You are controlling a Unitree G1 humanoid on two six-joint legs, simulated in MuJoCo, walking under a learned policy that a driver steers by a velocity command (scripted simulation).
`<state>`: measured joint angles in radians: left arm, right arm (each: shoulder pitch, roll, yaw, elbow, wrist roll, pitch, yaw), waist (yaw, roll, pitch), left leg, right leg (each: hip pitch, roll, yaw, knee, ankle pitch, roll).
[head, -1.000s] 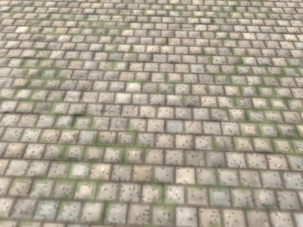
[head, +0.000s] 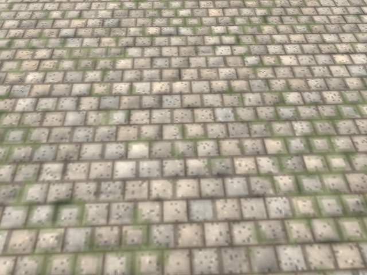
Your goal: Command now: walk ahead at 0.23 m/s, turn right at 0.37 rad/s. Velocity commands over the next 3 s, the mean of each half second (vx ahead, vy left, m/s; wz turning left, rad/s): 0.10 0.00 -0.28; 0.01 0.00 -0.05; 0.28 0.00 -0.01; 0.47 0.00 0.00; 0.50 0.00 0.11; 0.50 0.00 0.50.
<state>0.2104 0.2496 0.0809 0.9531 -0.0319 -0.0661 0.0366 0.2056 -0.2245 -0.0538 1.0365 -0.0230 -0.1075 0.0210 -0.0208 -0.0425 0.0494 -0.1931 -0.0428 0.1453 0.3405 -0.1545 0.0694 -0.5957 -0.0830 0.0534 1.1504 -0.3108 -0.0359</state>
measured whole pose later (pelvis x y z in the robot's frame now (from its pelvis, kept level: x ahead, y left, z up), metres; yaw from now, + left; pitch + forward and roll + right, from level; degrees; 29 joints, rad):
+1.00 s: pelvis +0.18 -0.01 -0.01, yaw -9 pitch -1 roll +0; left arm 0.15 0.22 0.06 1.00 0.00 0.00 0.03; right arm 0.19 -0.21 -0.03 1.07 0.00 -0.02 -0.03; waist -0.01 0.00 0.04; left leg -0.16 0.01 0.02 0.51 -0.33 0.00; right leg -0.27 0.01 0.00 0.50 -0.22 -0.01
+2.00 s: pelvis +0.59 -0.04 +0.00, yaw -9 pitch +0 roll +1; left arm 0.18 0.26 0.07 0.95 -0.02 -0.09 0.02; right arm 0.27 -0.23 -0.06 1.02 -0.01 -0.10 0.03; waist -0.04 -0.04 0.02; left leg -0.19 -0.08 0.08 0.32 -0.14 0.09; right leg -0.61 -0.13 0.04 1.10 -0.24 -0.05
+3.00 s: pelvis +1.15 -0.10 -0.02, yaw +13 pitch +1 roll +0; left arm 0.19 0.27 0.06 0.88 -0.02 -0.12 0.01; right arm 0.19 -0.27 -0.10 0.81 0.02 -0.06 0.04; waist -0.01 -0.01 0.06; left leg -0.39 -0.09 0.03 0.55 -0.19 0.11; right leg -0.37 -0.05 0.01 1.24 -0.42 0.00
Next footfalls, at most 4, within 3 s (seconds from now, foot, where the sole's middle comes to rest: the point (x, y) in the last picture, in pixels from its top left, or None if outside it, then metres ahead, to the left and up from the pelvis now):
0.26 right None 0.23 -0.14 -0.78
0.60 left None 0.20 0.11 -0.78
1.76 left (180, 225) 0.66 0.02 -0.78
2.32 right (244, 165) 0.94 -0.26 -0.78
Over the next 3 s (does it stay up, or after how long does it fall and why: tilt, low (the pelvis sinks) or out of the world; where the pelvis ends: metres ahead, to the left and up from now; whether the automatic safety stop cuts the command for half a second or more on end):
stays up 1.15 -0.10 -0.02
